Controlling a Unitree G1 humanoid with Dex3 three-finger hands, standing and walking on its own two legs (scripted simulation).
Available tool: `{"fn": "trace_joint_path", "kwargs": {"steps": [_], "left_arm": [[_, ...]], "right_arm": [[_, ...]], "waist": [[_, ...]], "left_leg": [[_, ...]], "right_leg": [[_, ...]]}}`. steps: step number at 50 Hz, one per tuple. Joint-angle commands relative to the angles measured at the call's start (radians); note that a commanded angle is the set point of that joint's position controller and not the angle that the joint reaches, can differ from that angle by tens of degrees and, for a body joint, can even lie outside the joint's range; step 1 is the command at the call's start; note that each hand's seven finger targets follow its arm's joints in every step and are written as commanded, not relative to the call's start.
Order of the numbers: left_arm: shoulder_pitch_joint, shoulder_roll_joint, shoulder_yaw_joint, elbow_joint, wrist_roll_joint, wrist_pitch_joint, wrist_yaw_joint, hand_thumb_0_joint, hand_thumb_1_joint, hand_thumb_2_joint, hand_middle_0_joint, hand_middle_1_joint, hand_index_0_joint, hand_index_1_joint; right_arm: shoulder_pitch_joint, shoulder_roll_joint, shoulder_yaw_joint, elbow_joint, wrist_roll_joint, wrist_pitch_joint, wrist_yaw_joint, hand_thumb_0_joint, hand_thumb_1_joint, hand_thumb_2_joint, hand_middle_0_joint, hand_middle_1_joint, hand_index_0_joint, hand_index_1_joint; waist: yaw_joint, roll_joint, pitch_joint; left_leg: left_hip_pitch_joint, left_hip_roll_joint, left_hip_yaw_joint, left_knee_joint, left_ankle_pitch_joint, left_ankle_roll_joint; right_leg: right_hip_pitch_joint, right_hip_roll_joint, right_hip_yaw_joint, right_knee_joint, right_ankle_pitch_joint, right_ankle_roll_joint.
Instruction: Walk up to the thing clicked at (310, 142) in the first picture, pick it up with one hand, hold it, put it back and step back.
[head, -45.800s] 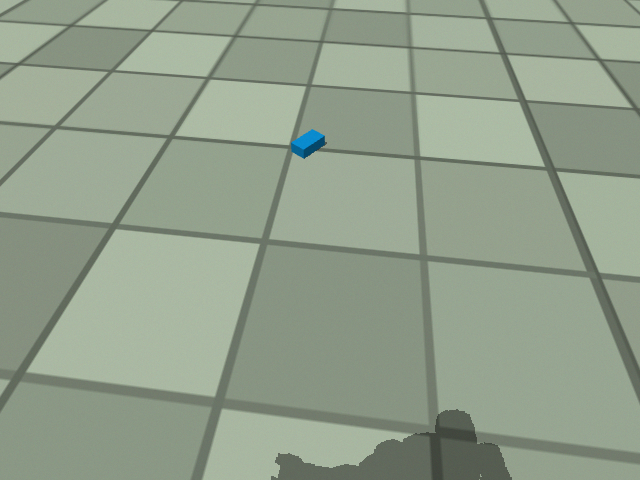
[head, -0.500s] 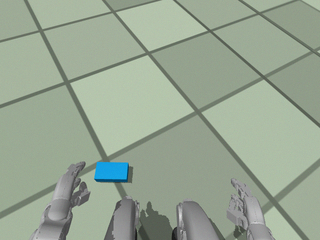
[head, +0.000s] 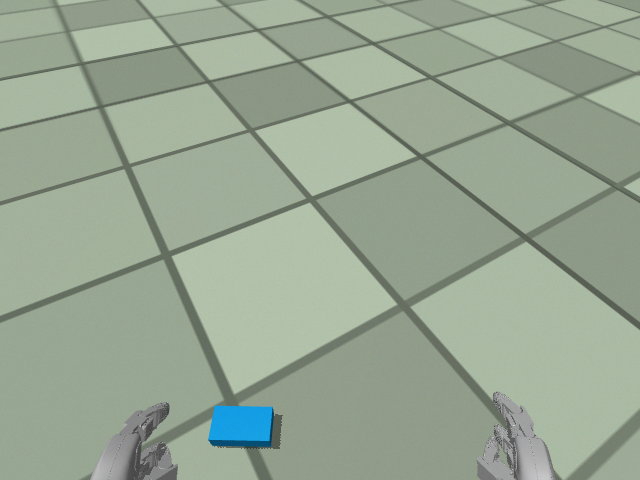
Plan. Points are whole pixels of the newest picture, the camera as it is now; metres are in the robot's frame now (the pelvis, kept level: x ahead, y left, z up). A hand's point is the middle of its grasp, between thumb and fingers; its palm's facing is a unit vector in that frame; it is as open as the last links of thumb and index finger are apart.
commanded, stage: home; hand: left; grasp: from above
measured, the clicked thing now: (242, 426) +0.41 +0.21 -0.69
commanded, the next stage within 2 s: stand in 1.88 s
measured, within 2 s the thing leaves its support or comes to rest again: neither
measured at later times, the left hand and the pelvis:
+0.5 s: hand out of the picture +0.15 +0.17 -0.05, palm faces +0.05 -0.98 -0.20, open 7.4 cm; pelvis -0.01 -0.01 +0.00, yaw +0 degrees
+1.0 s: hand out of the picture +0.15 +0.17 -0.05, palm faces +0.04 -0.98 -0.20, open 7.4 cm; pelvis -0.01 -0.01 +0.00, yaw +0 degrees
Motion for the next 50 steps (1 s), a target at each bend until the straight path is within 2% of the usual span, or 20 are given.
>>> {"fn": "trace_joint_path", "kwargs": {"steps": [1, 8, 12, 21, 23, 28, 29, 36, 38, 41, 42, 43, 45, 46, 50], "left_arm": [[-0.052, 0.097, 0.058, -0.158, 0.009, -0.050, -0.011, 0.000, 0.900, 0.900, -0.200, -0.301, -0.200, -0.300], [-0.050, 0.106, 0.065, -0.169, 0.019, -0.055, -0.010, 0.000, 0.900, 0.900, -0.200, -0.300, -0.200, -0.300], [-0.055, 0.105, 0.055, -0.167, 0.021, -0.060, -0.010, 0.000, 0.900, 0.900, -0.200, -0.301, -0.200, -0.300], [-0.052, 0.106, 0.059, -0.157, 0.015, -0.061, -0.009, 0.000, 0.900, 0.900, -0.200, -0.301, -0.200, -0.300], [-0.056, 0.104, 0.062, -0.144, 0.015, -0.058, -0.009, 0.000, 0.900, 0.900, -0.200, -0.301, -0.200, -0.300], [-0.056, 0.109, 0.064, -0.162, 0.014, -0.058, -0.009, 0.000, 0.900, 0.900, -0.200, -0.301, -0.200, -0.300], [-0.054, 0.107, 0.064, -0.155, 0.014, -0.058, -0.010, 0.000, 0.900, 0.900, -0.200, -0.301, -0.200, -0.300], [-0.053, 0.112, 0.067, -0.172, 0.011, -0.062, -0.008, 0.000, 0.900, 0.900, -0.200, -0.300, -0.200, -0.300], [-0.050, 0.103, 0.053, -0.144, 0.013, -0.060, -0.010, 0.000, 0.900, 0.900, -0.200, -0.300, -0.200, -0.300], [-0.056, 0.105, 0.060, -0.153, 0.015, -0.060, -0.010, 0.000, 0.900, 0.900, -0.200, -0.300, -0.200, -0.300], [-0.077, 0.130, 0.074, -0.196, 0.016, -0.067, -0.009, 0.000, 0.900, 0.900, -0.200, -0.300, -0.200, -0.300], [-0.059, 0.118, 0.065, -0.165, 0.018, -0.064, -0.009, 0.000, 0.900, 0.900, -0.200, -0.300, -0.200, -0.300], [-0.077, 0.114, 0.056, -0.194, 0.015, -0.066, -0.011, 0.000, 0.900, 0.900, -0.200, -0.300, -0.200, -0.300], [-0.032, 0.107, 0.061, -0.141, 0.017, -0.056, -0.010, 0.000, 0.900, 0.900, -0.200, -0.300, -0.200, -0.300], [-0.070, 0.117, 0.056, -0.199, 0.015, -0.061, -0.010, 0.000, 0.900, 0.900, -0.200, -0.300, -0.200, -0.300]], "right_arm": [[-0.061, -0.120, -0.051, -0.144, -0.010, -0.079, -0.006, 0.000, -0.901, -0.899, 0.200, 0.299, 0.200, 0.299], [-0.075, -0.122, -0.049, -0.138, -0.013, -0.094, -0.002, 0.000, -0.901, -0.899, 0.200, 0.299, 0.200, 0.299], [-0.073, -0.124, -0.049, -0.130, -0.015, -0.093, -0.002, 0.000, -0.901, -0.899, 0.200, 0.299, 0.200, 0.299], [-0.081, -0.122, -0.047, -0.131, -0.015, -0.098, -0.007, 0.000, -0.901, -0.899, 0.199, 0.299, 0.200, 0.299], [-0.085, -0.125, -0.047, -0.130, -0.014, -0.101, -0.006, 0.000, -0.901, -0.899, 0.199, 0.299, 0.200, 0.299], [-0.090, -0.120, -0.044, -0.133, -0.013, -0.102, -0.007, 0.000, -0.901, -0.899, 0.199, 0.299, 0.200, 0.299], [-0.086, -0.124, -0.047, -0.132, -0.014, -0.105, -0.007, 0.000, -0.901, -0.899, 0.199, 0.299, 0.200, 0.299], [-0.075, -0.125, -0.051, -0.127, -0.012, -0.105, -0.009, 0.000, -0.901, -0.899, 0.200, 0.299, 0.200, 0.299], [-0.080, -0.122, -0.047, -0.128, -0.012, -0.104, -0.009, 0.000, -0.901, -0.899, 0.200, 0.299, 0.200, 0.299], [-0.084, -0.124, -0.049, -0.127, -0.012, -0.106, -0.010, 0.000, -0.901, -0.899, 0.200, 0.299, 0.200, 0.299], [-0.082, -0.126, -0.053, -0.125, -0.013, -0.106, -0.009, 0.000, -0.901, -0.899, 0.200, 0.299, 0.200, 0.299], [-0.079, -0.125, -0.052, -0.122, -0.013, -0.105, -0.009, 0.000, -0.901, -0.900, 0.200, 0.299, 0.200, 0.299], [-0.085, -0.128, -0.053, -0.127, -0.014, -0.109, -0.008, 0.000, -0.901, -0.899, 0.200, 0.299, 0.200, 0.299], [-0.081, -0.123, -0.049, -0.121, -0.013, -0.109, -0.009, 0.000, -0.901, -0.899, 0.200, 0.299, 0.200, 0.299], [-0.089, -0.130, -0.054, -0.128, -0.013, -0.105, -0.007, 0.000, -0.901, -0.899, 0.200, 0.299, 0.200, 0.299]], "waist": [[-0.008, -0.010, -0.013], [0.007, 0.011, -0.045], [0.004, 0.021, -0.061], [0.004, -0.025, -0.054], [0.007, -0.032, -0.027], [0.015, -0.016, -0.026], [0.008, -0.014, -0.031], [0.008, -0.028, -0.062], [0.003, -0.039, -0.035], [0.006, -0.027, -0.024], [0.013, -0.007, -0.031], [0.008, -0.009, -0.027], [0.006, -0.004, -0.015], [0.008, -0.007, -0.020], [0.007, 0.011, -0.025]], "left_leg": [[0.100, -0.010, 0.002, -0.177, 0.180, 0.015], [0.130, -0.011, 0.009, -0.176, 0.217, 0.011], [0.138, -0.012, 0.009, -0.171, 0.240, 0.010], [0.118, -0.018, 0.020, -0.154, 0.204, 0.019], [0.103, -0.016, 0.020, -0.166, 0.164, 0.019], [0.096, -0.017, 0.021, -0.174, 0.134, 0.017], [0.095, -0.017, 0.019, -0.177, 0.122, 0.018], [0.112, -0.017, 0.025, -0.152, 0.182, 0.020], [0.093, -0.019, 0.027, -0.151, 0.157, 0.023], [0.096, -0.017, 0.029, -0.165, 0.125, 0.021], [0.097, -0.017, 0.031, -0.165, 0.126, 0.018], [0.100, -0.016, 0.030, -0.164, 0.130, 0.017], [0.090, -0.014, 0.021, -0.176, 0.102, 0.017], [0.092, -0.015, 0.023, -0.172, 0.113, 0.017], [0.099, -0.011, 0.019, -0.179, 0.117, 0.015]], "right_leg": [[0.006, 0.016, -0.020, -0.157, 0.152, -0.014], [0.035, 0.014, -0.017, -0.146, 0.188, -0.016], [0.038, 0.012, -0.013, -0.140, 0.209, -0.017], [0.037, 0.005, -0.003, -0.165, 0.195, -0.007], [0.025, 0.006, -0.004, -0.168, 0.158, -0.008], [0.023, 0.005, -0.005, -0.173, 0.124, -0.010], [0.020, 0.007, -0.004, -0.171, 0.115, -0.009], [0.039, 0.004, 0.001, -0.163, 0.175, -0.007], [0.023, 0.003, 0.004, -0.176, 0.155, -0.004], [0.018, 0.003, 0.002, -0.176, 0.119, -0.007], [0.016, 0.003, 0.005, -0.173, 0.116, -0.009], [0.017, 0.004, 0.004, -0.173, 0.120, -0.009], [0.010, 0.006, -0.003, -0.169, 0.096, -0.009], [0.011, 0.006, -0.003, -0.169, 0.107, -0.010], [0.008, 0.010, -0.006, -0.158, 0.107, -0.013]]}}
